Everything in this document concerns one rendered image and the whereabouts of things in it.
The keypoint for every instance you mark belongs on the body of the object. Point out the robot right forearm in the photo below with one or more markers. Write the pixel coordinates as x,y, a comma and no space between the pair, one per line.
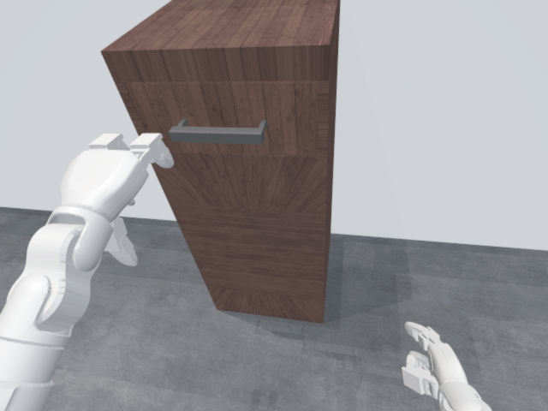
459,396

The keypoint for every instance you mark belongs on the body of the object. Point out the cabinet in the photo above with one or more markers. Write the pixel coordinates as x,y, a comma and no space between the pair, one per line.
257,225

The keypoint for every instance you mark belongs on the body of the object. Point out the robot right hand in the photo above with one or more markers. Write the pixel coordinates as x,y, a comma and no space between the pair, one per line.
425,374

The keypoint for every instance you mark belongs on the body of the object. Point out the handle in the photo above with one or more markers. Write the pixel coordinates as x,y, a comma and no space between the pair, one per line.
254,136

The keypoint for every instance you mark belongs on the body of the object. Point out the robot left forearm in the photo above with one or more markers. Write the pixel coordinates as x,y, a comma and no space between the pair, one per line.
45,302

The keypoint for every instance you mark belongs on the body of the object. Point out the robot left hand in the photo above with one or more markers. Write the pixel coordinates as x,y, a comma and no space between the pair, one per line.
107,177

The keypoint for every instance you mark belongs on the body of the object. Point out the drawer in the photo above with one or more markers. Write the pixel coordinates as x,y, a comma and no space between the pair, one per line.
290,108

